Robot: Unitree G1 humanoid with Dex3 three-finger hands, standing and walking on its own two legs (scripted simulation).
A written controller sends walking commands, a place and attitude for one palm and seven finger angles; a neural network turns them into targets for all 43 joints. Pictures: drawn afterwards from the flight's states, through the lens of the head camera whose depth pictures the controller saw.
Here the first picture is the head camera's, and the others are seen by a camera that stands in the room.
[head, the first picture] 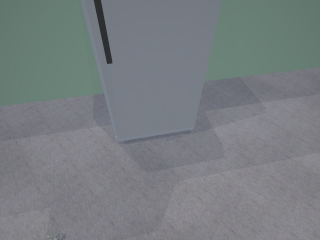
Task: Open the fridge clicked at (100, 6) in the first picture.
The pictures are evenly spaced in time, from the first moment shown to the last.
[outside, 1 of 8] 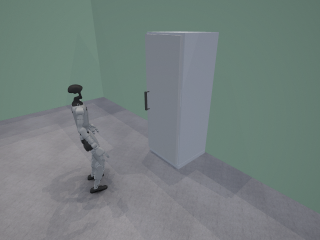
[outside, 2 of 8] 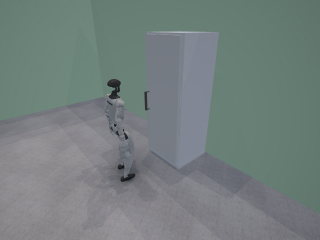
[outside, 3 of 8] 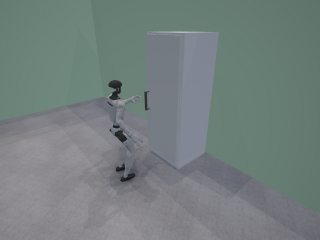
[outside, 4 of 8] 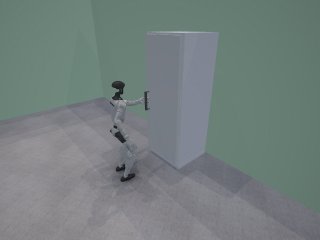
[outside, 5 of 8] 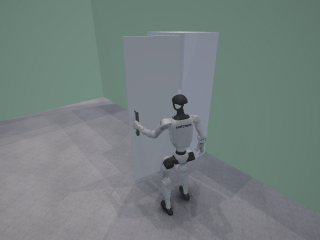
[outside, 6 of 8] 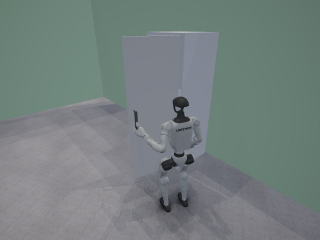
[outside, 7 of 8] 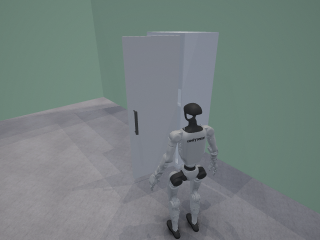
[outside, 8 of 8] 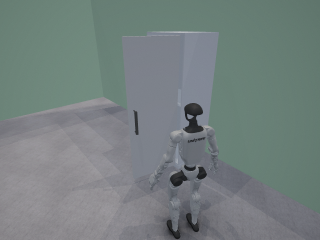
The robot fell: no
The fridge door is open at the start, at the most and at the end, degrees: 0 86 76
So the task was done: yes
